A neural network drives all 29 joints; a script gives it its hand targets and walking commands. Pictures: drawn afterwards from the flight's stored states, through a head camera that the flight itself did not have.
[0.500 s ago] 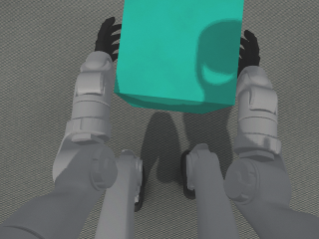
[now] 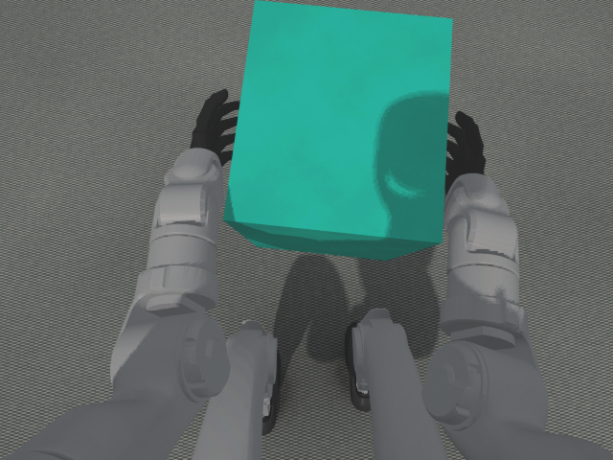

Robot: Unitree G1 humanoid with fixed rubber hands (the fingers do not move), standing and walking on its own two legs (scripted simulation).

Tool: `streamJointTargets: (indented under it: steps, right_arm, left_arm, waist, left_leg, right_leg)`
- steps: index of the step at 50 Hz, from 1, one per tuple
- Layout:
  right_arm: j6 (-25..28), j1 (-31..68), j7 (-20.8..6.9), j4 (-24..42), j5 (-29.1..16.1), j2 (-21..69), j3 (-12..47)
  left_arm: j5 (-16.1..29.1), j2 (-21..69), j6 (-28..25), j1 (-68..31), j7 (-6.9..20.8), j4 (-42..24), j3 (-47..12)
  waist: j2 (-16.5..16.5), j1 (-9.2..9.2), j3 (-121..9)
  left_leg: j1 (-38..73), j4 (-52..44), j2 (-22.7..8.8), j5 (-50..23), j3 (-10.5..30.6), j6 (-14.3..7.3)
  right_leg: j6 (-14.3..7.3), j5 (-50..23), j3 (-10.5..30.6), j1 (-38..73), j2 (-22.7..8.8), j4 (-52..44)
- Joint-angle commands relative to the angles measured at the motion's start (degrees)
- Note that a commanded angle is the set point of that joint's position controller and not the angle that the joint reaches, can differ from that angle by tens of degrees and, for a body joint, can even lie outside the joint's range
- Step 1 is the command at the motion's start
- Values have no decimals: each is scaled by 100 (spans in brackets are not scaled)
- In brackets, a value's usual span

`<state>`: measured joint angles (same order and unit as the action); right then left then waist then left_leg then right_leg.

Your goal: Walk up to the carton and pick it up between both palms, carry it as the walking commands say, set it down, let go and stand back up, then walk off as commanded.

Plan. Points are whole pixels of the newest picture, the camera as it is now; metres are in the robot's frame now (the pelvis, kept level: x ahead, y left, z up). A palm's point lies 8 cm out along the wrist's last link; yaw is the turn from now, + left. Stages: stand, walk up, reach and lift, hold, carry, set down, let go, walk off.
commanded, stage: reach and lift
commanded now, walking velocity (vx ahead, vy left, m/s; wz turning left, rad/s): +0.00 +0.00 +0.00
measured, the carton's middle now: (334, 157) +0.50 -0.04 -0.12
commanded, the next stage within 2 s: none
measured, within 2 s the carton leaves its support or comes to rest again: neither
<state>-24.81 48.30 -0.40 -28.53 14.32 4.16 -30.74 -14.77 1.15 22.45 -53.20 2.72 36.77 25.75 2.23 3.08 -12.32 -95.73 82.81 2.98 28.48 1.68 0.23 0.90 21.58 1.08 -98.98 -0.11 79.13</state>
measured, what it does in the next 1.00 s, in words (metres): rises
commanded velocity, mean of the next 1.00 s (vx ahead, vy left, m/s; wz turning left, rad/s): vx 0.00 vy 0.00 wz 0.00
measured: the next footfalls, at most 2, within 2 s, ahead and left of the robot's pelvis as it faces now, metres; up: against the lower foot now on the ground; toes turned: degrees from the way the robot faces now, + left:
none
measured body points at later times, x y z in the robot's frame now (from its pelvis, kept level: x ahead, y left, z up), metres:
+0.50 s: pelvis +0.02 +0.00 +0.07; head +0.21 -0.01 +0.47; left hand +0.47 +0.12 +0.02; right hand +0.43 -0.20 +0.02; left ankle +0.06 +0.12 -0.55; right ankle +0.11 -0.13 -0.55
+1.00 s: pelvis +0.04 +0.00 +0.13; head +0.19 -0.01 +0.55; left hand +0.45 +0.12 +0.09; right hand +0.40 -0.20 +0.09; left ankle +0.06 +0.12 -0.55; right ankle +0.11 -0.13 -0.55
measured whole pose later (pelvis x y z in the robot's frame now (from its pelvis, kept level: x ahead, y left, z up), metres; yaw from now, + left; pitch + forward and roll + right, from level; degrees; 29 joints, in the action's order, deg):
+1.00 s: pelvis +0.04 +0.00 +0.13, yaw +0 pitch +24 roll +0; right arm -25.3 30.1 -3.5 -19.9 18.9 9.7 -27.4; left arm -18.4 6.8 22.6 -35.2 6.2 28.7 23.9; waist 2.1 3.7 -5.7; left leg -54.5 49.3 2.6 19.2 2.9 -0.2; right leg 0.6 13.6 0.8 -57.3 -0.4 46.5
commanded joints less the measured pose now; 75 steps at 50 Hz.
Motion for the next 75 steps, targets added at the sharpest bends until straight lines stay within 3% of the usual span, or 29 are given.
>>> streamJointTargets:
  steps: [1, 44, 75]
  right_arm:
    - [42, 3498, -1458, -323, -962, 5526, 3376]
    - [50, 1422, -1702, 336, -528, 5821, 3853]
    - [-263, 54, -1502, 793, -575, 5612, 4153]
  left_arm:
    - [804, 5740, -48, -3006, 1310, 367, -2841]
    - [457, 5974, -66, -1127, 1581, -276, -3199]
    - [441, 5763, 208, 288, 1435, -883, -3588]
  waist:
    - [24, 141, -4946]
    - [-25, 164, -3212]
    - [-126, 89, -1531]
  left_leg:
    - [2035, -1237, 698, -1220, -158, -17]
    - [4829, -3819, 518, -1974, 189, -131]
    - [7205, -5651, 283, -2429, 361, -161]
  right_leg:
    - [64, -1375, -335, 4025, 839, -621]
    - [-47, -2169, -20, 6924, 643, -3179]
    - [-30, -2525, 183, 9095, 554, -4969]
